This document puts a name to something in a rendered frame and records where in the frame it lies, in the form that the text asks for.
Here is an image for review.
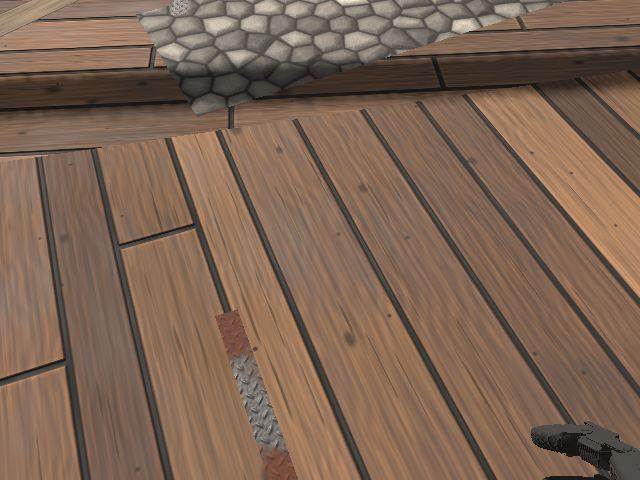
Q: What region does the robot right hand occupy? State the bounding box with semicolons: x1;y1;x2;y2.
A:
531;421;640;480

